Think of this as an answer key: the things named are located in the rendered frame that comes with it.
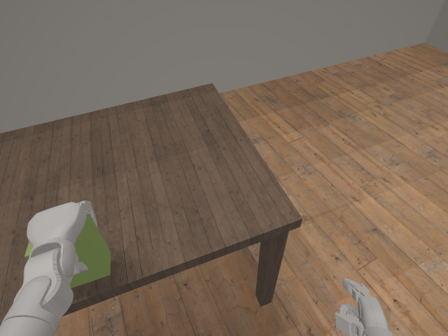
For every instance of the table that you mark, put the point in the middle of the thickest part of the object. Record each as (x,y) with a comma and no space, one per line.
(173,180)

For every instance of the right robot hand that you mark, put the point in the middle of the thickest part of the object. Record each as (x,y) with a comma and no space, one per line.
(351,320)

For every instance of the left robot hand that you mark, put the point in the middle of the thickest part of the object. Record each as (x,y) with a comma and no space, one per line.
(65,221)

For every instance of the robot left forearm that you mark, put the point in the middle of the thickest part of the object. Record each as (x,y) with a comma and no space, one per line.
(45,295)

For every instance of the sponge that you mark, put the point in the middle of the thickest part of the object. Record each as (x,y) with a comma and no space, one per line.
(92,250)

